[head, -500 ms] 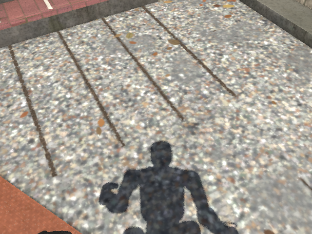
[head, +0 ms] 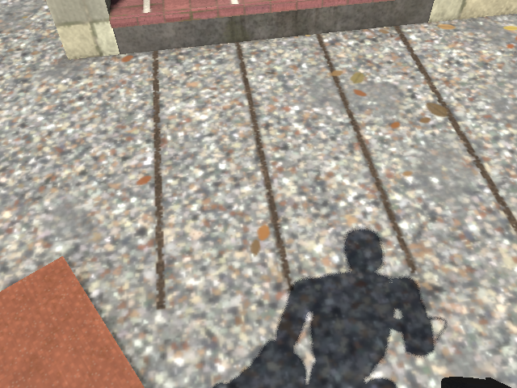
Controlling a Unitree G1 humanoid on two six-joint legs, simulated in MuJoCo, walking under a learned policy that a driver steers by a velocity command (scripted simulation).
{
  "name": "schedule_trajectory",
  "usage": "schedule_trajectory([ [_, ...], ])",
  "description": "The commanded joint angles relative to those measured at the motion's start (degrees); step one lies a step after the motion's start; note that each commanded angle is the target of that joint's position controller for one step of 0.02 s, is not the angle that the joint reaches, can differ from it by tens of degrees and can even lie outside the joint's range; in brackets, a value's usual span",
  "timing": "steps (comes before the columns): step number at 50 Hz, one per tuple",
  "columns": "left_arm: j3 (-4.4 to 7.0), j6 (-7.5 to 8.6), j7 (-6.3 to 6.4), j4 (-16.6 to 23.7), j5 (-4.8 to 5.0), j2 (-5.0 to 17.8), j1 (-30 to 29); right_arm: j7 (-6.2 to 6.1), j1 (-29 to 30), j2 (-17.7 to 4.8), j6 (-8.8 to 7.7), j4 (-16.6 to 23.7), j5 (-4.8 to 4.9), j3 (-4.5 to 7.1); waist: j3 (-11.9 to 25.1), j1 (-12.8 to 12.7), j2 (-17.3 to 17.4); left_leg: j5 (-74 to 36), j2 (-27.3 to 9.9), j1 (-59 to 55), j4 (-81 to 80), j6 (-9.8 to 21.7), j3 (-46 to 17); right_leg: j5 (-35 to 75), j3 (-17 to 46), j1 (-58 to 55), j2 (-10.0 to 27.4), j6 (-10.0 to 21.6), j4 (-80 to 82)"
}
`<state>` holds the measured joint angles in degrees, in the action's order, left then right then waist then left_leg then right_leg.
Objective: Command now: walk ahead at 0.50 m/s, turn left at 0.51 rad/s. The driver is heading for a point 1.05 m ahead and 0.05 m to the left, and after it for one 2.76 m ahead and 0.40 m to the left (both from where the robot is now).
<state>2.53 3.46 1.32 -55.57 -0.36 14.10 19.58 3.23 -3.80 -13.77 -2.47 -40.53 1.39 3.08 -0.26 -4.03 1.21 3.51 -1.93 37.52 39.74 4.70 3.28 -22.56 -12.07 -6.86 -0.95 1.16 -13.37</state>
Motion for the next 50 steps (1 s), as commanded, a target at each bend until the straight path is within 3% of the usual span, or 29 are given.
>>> schedule_trajectory([
  [1, 2.79, -0.72, 1.1, 3.58, 0.59, 12.49, -1.12, 0.8, -0.86, -5.74, -0.39, 5.09, 0.04, 1.91, 1.51, 5.5, -8.43, 6.49, 4.37, -7.71, -2.01, 3.01, 4.36, 77.7, 1.55, -1.34, 16.81, 4.2, -15.03],
  [2, 3.08, -0.93, 1.17, 4.14, 0.68, 13.14, -2.42, 0.47, -8.34, -8.38, -0.26, 3.32, 0.09, 3.21, 4.95, 9.53, -8.4, 5.3, 6.17, -17.91, -5.94, 4.5, 4.24, 77.12, 1.26, 1.38, 15.84, 3.67, -24.81],
  [3, 2.57, -0.41, 0.92, 5.62, 1.07, 10.71, -0.65, -0.32, -16.4, -12.48, -0.18, 0.79, -0.02, 5.25, 9.98, 12.38, -4.29, 4.38, 3.98, -40.42, -7.46, 9.04, -2.71, 69.71, 0.34, 19.7, 11.99, 0.98, -40.38],
  [4, 0.88, 1.47, 0.02, 8.32, 0.7, 6.72, -3.68, -1.71, -21.36, -16.32, 0.26, 0.89, -0.21, 6.71, 15.99, 15.19, 9.4, 9.81, -10.58, -57.62, -15.73, 18.71, -30.89, 23.84, 1.91, 41.25, 0.6, -3.08, -67.53],
  [5, 1.36, 4.33, -1.55, 10.35, 1.14, 8.57, -5.43, -1.97, -17.76, -13.65, 0.06, 1.39, -1.21, 4.91, 19.71, 11.92, 8.13, 11.59, -14.76, -57.85, -22.73, 19.01, -44.26, -2.5, 16.59, 46.38, -0.61, -0.43, -71.21],
  [6, 1.71, 5.42, -2.28, 12.62, 2.69, 9.72, -11.0, -2.01, -14.42, -12.31, -0.35, 2.37, -1.77, 4.26, 12.93, 11.28, 4.2, 10.11, -13.73, -49.47, -24.2, 16.52, -38.49, -1.29, 18.46, 46.66, 2.08, 1.02, -67.85],
  [7, 1.53, 5.62, -2.23, 13.51, 2.5, 8.25, -12.51, -1.57, -12.01, -10.81, -1.04, 2.12, -1.58, 3.96, 5.62, 8.2, -0.56, 4.54, -11.26, -41.09, -24.78, 15.26, -32.71, -0.13, 17.63, 46.44, 3.62, 1.18, -62.13],
  [8, 1.82, 5.06, -1.84, 12.88, 1.48, 7.76, -11.36, -1.64, -9.72, -8.63, -1.52, 2.12, -1.15, 3.4, 3.31, 5.76, -2.04, 1.0, -8.83, -36.08, -25.15, 13.74, -27.11, 1.12, 17.23, 44.32, 6.01, 0.75, -56.46],
  [9, 1.98, 4.28, -1.52, 12.43, 1.05, 7.36, -9.53, -2.03, -7.78, -7.62, -1.6, 2.63, -1.08, 3.1, 1.54, 3.96, -0.24, 0.39, -6.31, -30.97, -26.14, 13.11, -23.76, 2.57, 16.67, 41.27, 6.96, -0.02, -53.36],
  [12, 1.65, 2.55, -1.45, 11.96, 0.1, 5.98, -8.2, -3.42, -7.54, -6.89, -1.57, 2.71, -1.25, 2.96, 0.25, 3.06, 2.94, -2.29, -4.78, -23.17, -28.76, 14.07, -18.52, 7.32, 14.28, 37.79, 7.55, -3.89, -45.52],
  [16, -0.08, 2.89, -1.97, 13.38, -0.24, 3.37, -16.5, -4.41, -10.8, -8.61, -1.09, 1.21, -1.51, 3.54, -1.05, 6.72, 4.25, 0.6, -2.18, -17.94, -27.38, 11.68, -12.15, 25.5, 12.31, 32.76, 5.77, -5.88, -25.7],
  [18, 0.06, 3.19, -2.49, 13.55, 0.61, 4.67, -17.95, -4.11, -12.79, -9.22, -1.19, 0.19, -1.33, 3.71, -0.45, 8.06, 4.55, 3.64, -3.73, -18.93, -25.65, 10.99, -13.37, 31.4, 13.2, 30.84, 4.89, -5.68, -21.18],
  [21, 0.68, 3.55, -3.31, 14.01, 1.08, 7.16, -19.66, -3.87, -14.63, -8.7, -1.55, -1.07, -0.73, 3.45, -0.92, 8.2, 4.54, 9.57, -6.78, -21.99, -20.09, 9.74, -16.71, 29.59, 15.25, 31.03, 5.26, -3.49, -17.33],
  [24, 1.42, 3.89, -3.77, 11.55, 0.89, 8.41, -14.47, -4.1, -14.54, -7.15, -1.48, -1.47, -1.31, 2.99, -0.13, 4.72, 4.32, 9.82, -6.14, -22.71, -11.82, 7.34, -17.26, 23.11, 13.58, 25.03, 4.51, -1.07, -15.42],
  [25, 2.12, 4.15, -3.7, 9.26, 0.44, 9.58, -7.43, -4.04, -15.19, -4.67, -1.4, -1.64, -1.56, 2.26, 2.77, 1.94, 2.12, 8.5, -2.69, -20.72, -1.47, 5.78, -14.67, 22.7, 14.49, 17.6, 5.44, 0.28, -15.63],
  [26, 2.97, 4.37, -3.78, 7.85, -0.6, 13.57, 0.09, -3.8, -19.36, -0.66, -1.47, -1.1, -2.1, 0.99, 9.82, 1.55, -10.68, 23.59, 2.85, -11.2, 20.0, 2.59, -9.33, 26.67, 27.05, 4.4, 16.39, 4.79, -16.41],
  [27, 3.86, 3.71, -3.9, 6.45, 0.1, 16.88, 4.01, -3.54, -27.2, -1.71, -1.98, -1.11, -0.07, 0.91, 14.64, 3.55, -22.77, 32.45, 6.19, 4.02, 33.7, -0.4, -9.58, 11.46, 51.91, -7.52, 25.24, 13.71, -8.59],
  [28, 3.49, 3.66, -4.19, 6.2, 1.29, 13.45, 3.94, -3.93, -22.58, -7.01, -1.9, -0.83, 1.28, 1.96, 11.45, 0.53, -14.9, 27.64, 3.37, 11.47, 37.9, -1.32, -11.62, -6.5, 55.91, -7.15, 24.06, 13.24, -3.23],
  [29, 2.62, 3.49, -4.0, 7.13, 0.8, 10.63, 0.55, -4.31, -14.38, -9.32, -1.68, 0.8, 1.18, 2.46, 6.26, -0.85, -9.32, 21.57, 0.71, 13.38, 37.51, -1.38, -10.27, -8.48, 49.32, -1.63, 21.85, 10.72, -2.12],
  [30, 1.95, 3.11, -3.79, 7.63, 0.0, 9.39, -3.18, -4.62, -10.67, -8.7, -1.4, 1.53, 0.13, 2.48, 3.02, -0.01, -6.34, 17.1, -1.37, 11.8, 35.49, -1.87, -8.87, -2.71, 43.34, 4.97, 19.49, 9.93, -1.68],
  [32, 1.18, 2.95, -3.13, 7.64, -0.67, 7.2, -6.51, -4.28, -11.13, -7.53, -1.21, 1.63, -0.7, 2.68, 1.02, 2.85, -9.81, 12.3, -4.34, 5.23, 29.25, -2.46, -8.94, 6.23, 35.36, 14.04, 15.4, 9.6, -0.01],
  [34, 1.07, 3.09, -2.67, 6.9, -0.21, 6.64, -5.86, -4.08, -11.89, -5.86, -1.0, 1.11, -0.59, 2.58, 1.65, 3.61, -9.45, 11.0, -4.77, 2.58, 24.74, -2.7, -7.68, 11.82, 30.37, 15.4, 13.38, 9.42, 1.81],
  [37, 1.69, 3.09, -1.89, 5.82, 0.28, 8.43, -3.2, -4.01, -7.25, -4.46, -1.1, 2.24, -1.08, 2.05, 1.5, 2.63, -5.54, 5.35, -5.29, 5.18, 15.33, -3.66, -6.96, 22.56, 26.36, 12.74, 14.09, 10.39, 3.27],
  [41, 1.79, 2.39, -1.46, 4.58, 0.92, 8.85, -0.34, -3.28, -0.8, -2.81, -1.51, 3.32, -0.8, 1.17, 0.18, 0.67, -5.49, -4.05, -4.13, 2.64, 1.97, -4.19, -5.34, 25.15, 20.3, 11.64, 12.3, 9.19, 4.58],
  [46, 2.08, 1.34, -1.52, 2.83, 1.48, 9.86, 3.51, -1.9, 6.86, -3.05, -2.05, 5.56, -0.07, 0.57, -3.26, -1.69, -5.5, -5.37, -2.34, 0.16, -6.73, -3.77, -3.92, 22.7, 19.13, 9.03, 13.98, 9.21, 3.39],
  [48, 2.44, 0.83, -1.38, 2.4, 1.69, 10.64, 3.56, -1.36, 7.97, -3.88, -2.44, 6.4, -0.03, 0.58, -3.85, -1.12, -6.06, -2.26, -1.85, -1.03, -8.82, -2.52, -3.91, 24.69, 19.6, 6.88, 15.53, 8.72, 1.72],
  [50, 2.89, 0.36, -1.22, 2.36, 1.84, 11.78, 2.3, -1.24, 4.88, -5.72, -2.77, 5.86, -0.27, 1.17, -2.0, 1.53, -6.87, 1.02, -0.27, -7.5, -11.01, -0.82, -2.7, 33.61, 19.01, 5.71, 15.82, 7.64, -2.45],
])
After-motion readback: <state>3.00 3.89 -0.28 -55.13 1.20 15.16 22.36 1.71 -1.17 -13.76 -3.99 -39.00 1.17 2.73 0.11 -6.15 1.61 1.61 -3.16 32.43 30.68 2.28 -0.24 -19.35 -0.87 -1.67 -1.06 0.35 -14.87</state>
